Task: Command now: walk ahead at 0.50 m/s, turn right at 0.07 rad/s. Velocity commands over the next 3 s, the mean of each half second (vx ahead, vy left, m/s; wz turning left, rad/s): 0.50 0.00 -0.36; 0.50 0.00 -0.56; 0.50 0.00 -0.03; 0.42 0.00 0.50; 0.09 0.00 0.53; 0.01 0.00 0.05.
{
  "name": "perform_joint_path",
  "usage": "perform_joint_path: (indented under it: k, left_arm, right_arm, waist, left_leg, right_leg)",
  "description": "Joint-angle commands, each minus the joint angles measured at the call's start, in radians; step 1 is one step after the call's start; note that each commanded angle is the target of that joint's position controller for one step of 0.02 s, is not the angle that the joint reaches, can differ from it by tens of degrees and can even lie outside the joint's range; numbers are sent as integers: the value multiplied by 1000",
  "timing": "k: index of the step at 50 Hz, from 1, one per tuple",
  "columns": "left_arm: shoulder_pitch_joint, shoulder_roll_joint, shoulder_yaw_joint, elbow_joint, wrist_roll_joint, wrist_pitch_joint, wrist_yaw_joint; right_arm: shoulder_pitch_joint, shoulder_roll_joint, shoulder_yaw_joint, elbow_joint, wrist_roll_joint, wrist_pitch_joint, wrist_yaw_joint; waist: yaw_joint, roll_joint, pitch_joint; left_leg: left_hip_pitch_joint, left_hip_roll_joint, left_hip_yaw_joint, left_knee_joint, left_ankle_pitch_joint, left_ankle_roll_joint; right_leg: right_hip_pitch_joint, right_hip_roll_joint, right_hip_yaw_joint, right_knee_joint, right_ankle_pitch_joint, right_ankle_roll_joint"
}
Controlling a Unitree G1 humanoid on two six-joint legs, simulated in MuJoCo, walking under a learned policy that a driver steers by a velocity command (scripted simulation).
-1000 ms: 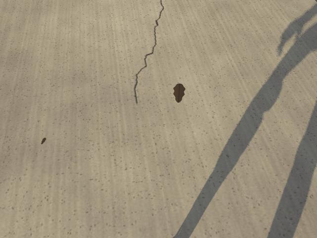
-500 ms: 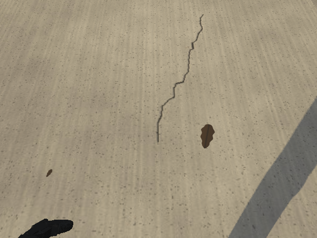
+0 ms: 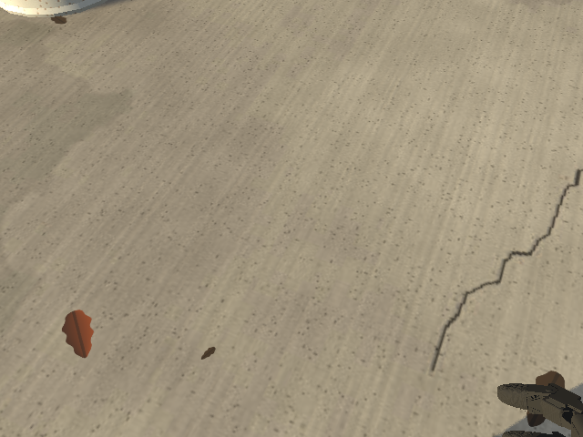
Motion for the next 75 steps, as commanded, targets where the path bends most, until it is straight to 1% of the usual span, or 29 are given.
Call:
perform_joint_path:
  k: [1,3,4,5,6,8,13,19,24,26,28,29,30,31,32,35,40,47,51,53,54,55,56,57,59,61,67,72,75]
  left_arm:
    - [-30,216,46,-34,-12,5,6]
    - [-41,168,25,-41,1,1,10]
    - [26,50,-12,-81,23,-13,5]
    - [42,69,-12,-65,7,-26,4]
    - [-21,150,18,-80,-22,-26,1]
    - [-100,127,19,-98,-12,-17,7]
    - [-78,51,19,-91,-2,40,15]
    - [-258,22,3,-156,9,33,-20]
    - [-362,51,9,-219,10,39,-43]
    - [-323,79,25,-229,11,45,-46]
    - [-62,164,79,-166,4,51,-33]
    - [73,272,115,-139,-4,62,-11]
    - [11,348,114,-168,-2,45,-14]
    - [19,252,87,-191,2,25,-25]
    - [-13,202,73,-184,7,9,-27]
    - [-164,118,45,-221,23,2,-14]
    - [-118,156,55,-211,14,-3,17]
    - [-23,160,59,-171,1,17,33]
    - [-15,144,58,-156,9,28,41]
    - [-32,104,43,-163,16,30,34]
    - [-19,63,24,-180,33,30,32]
    - [155,-4,6,-180,-1,19,29]
    - [122,95,17,-158,-13,13,32]
    - [-16,148,32,-179,-10,11,31]
    - [-138,127,30,-214,19,2,30]
    - [-130,92,26,-220,25,-5,21]
    - [-286,20,-5,-269,33,-21,11]
    - [-413,43,0,-297,16,-39,-7]
    - [-375,86,19,-291,12,-50,-7]
  right_arm:
    - [0,-111,-40,-73,-1,-31,4]
    - [281,-203,-86,5,-16,-27,-18]
    - [398,-305,-106,15,-46,-17,-35]
    - [409,-257,-92,16,-42,-14,-35]
    - [351,-196,-70,25,-31,-15,-32]
    - [235,-124,-50,43,-18,-26,-26]
    - [136,-96,-56,89,-33,-72,-28]
    - [183,-158,-78,143,-27,-62,-53]
    - [231,-199,-97,187,4,-32,-56]
    - [219,-229,-105,189,13,-17,-58]
    - [200,-219,-97,182,19,-2,-61]
    - [230,-159,-72,160,-15,-9,-63]
    - [307,-35,-32,109,-38,-37,-55]
    - [184,-136,-47,103,5,-69,-45]
    - [117,-165,-55,80,33,-86,-40]
    - [131,-162,-63,107,-21,-87,-53]
    - [56,-109,-51,81,-34,-51,-52]
    - [-143,-97,-37,26,-10,-72,-22]
    - [-81,-135,-49,44,-11,-90,-9]
    - [89,-176,-71,88,-26,-99,-18]
    - [240,-224,-81,103,-38,-99,-24]
    - [331,-300,-104,158,-37,-86,-14]
    - [323,-200,-81,155,-4,-84,-7]
    - [267,-144,-65,145,-2,-80,-10]
    - [184,-117,-49,143,-22,-68,-13]
    - [183,-99,-37,153,-26,-69,-16]
    - [244,-177,-57,186,4,-52,-37]
    - [338,-180,-58,220,14,-27,-47]
    - [333,-193,-63,221,14,-15,-55]
  waist:
    - [-109,-127,0]
    - [-256,-107,-200]
    - [-252,115,-379]
    - [-254,188,-488]
    - [-247,127,-320]
    - [-184,82,-123]
    - [-96,57,-18]
    - [-146,10,38]
    - [-167,3,69]
    - [-129,28,17]
    - [14,5,-132]
    - [44,-159,-216]
    - [-84,-340,-319]
    - [-1,-182,-349]
    - [-7,-148,-215]
    - [-116,-81,-98]
    - [-112,-72,-50]
    - [-37,-119,-9]
    - [-70,-160,-24]
    - [-157,-149,-125]
    - [-213,-45,-277]
    - [-142,309,-373]
    - [-176,195,-301]
    - [-202,91,-161]
    - [-170,4,-39]
    - [-134,56,-42]
    - [-161,40,-22]
    - [-196,48,-15]
    - [-145,67,-27]
  left_leg:
    - [145,-57,41,-102,-40,36]
    - [627,-11,3,-100,42,96]
    - [1020,280,-389,-99,-40,218]
    - [1014,371,-657,-237,-120,277]
    - [888,333,-520,-266,-181,238]
    - [634,244,-290,-338,-148,190]
    - [420,203,-41,-480,59,184]
    - [476,192,145,-503,105,156]
    - [637,239,198,-432,177,124]
    - [674,235,228,-297,486,101]
    - [573,167,280,82,640,46]
    - [313,108,288,421,240,-13]
    - [-72,-110,105,713,-545,-67]
    - [-173,-81,-68,780,-523,-43]
    - [-241,-40,-58,746,-421,-14]
    - [-61,52,-70,542,-237,-9]
    - [-44,19,-35,290,-61,-79]
    - [68,-61,-45,-81,177,-78]
    - [124,-55,-47,-130,65,-25]
    - [387,-48,-26,-171,56,39]
    - [651,106,-199,-141,23,102]
    - [956,309,-680,-244,-200,282]
    - [924,314,-782,-321,-459,265]
    - [796,271,-625,-336,-447,222]
    - [585,195,-427,-370,-222,199]
    - [510,137,-344,-402,-69,198]
    - [434,97,-222,-445,79,213]
    - [429,99,-235,-390,58,180]
    - [443,116,-288,-313,28,145]
  right_leg:
    - [-23,-260,178,44,655,-164]
    - [-216,-172,116,395,644,-98]
    - [-594,-36,70,787,172,-22]
    - [-697,17,217,974,-256,-12]
    - [-783,-36,246,1039,-213,-16]
    - [-777,-107,201,972,-66,-18]
    - [-678,-143,223,872,111,11]
    - [-684,-123,164,529,367,-3]
    - [-707,-99,109,405,262,-63]
    - [-604,-39,47,399,159,-102]
    - [-231,68,3,335,175,-165]
    - [49,-80,267,299,208,-234]
    - [286,-286,865,127,-59,-422]
    - [296,-319,944,10,-140,-403]
    - [207,-298,811,4,-76,-361]
    - [-118,-187,546,-4,228,-293]
    - [-234,-130,415,-43,414,-288]
    - [-241,-107,443,11,237,-224]
    - [-121,-162,513,120,318,-200]
    - [-142,-87,464,316,497,-158]
    - [-269,-23,393,587,329,-122]
    - [-642,131,297,914,-205,-43]
    - [-774,68,344,1024,-233,-41]
    - [-808,32,330,1040,-143,-43]
    - [-772,-34,272,951,-28,-41]
    - [-693,-72,236,856,17,-35]
    - [-629,-55,176,461,201,20]
    - [-503,-2,180,275,349,29]
    - [-379,-2,186,197,299,-4]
